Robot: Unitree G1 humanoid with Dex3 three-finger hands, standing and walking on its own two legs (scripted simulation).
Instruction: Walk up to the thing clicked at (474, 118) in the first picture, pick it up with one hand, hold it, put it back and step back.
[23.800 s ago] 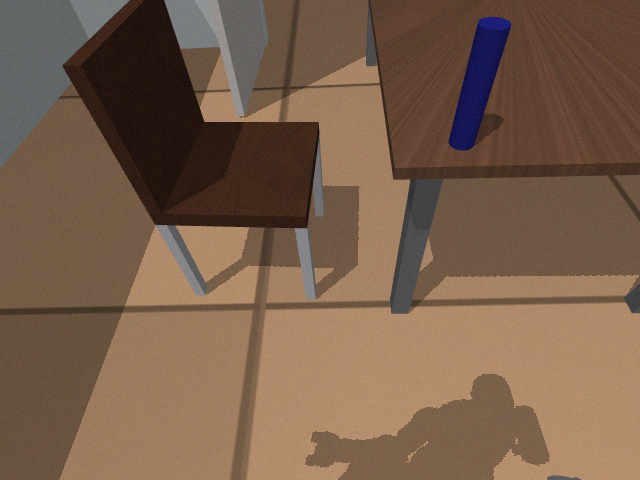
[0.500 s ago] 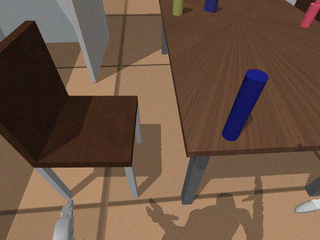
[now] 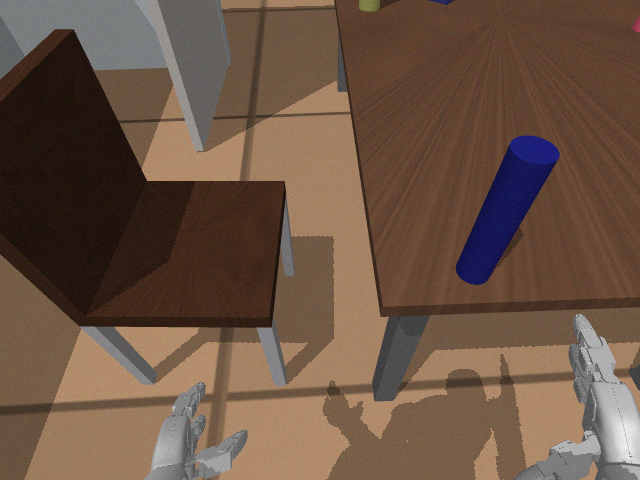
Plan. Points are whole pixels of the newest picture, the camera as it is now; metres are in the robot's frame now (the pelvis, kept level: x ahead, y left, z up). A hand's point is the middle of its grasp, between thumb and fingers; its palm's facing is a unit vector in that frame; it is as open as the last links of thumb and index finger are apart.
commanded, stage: home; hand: right
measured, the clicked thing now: (497, 221) +0.39 -0.21 +0.10
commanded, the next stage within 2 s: none
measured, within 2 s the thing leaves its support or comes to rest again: neither
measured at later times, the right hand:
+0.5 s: hand (469, 425) +0.19 -0.17 -0.11, palm faces +0.07 +0.97 -0.22, open 17.5 cm
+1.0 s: hand out of the picture +0.10 -0.27 -0.14, palm faces -0.10 +0.92 -0.39, open 17.4 cm
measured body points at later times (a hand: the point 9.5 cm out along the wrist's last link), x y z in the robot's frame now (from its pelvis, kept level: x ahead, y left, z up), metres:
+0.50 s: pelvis +0.01 +0.00 +0.00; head +0.04 +0.00 +0.45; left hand +0.14 +0.24 -0.11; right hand +0.19 -0.23 -0.09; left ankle -0.04 +0.13 -0.74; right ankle +0.04 -0.13 -0.74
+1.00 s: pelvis +0.01 -0.01 +0.00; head +0.00 -0.01 +0.45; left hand +0.08 +0.30 -0.12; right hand +0.10 -0.31 -0.12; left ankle -0.04 +0.13 -0.74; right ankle +0.04 -0.13 -0.74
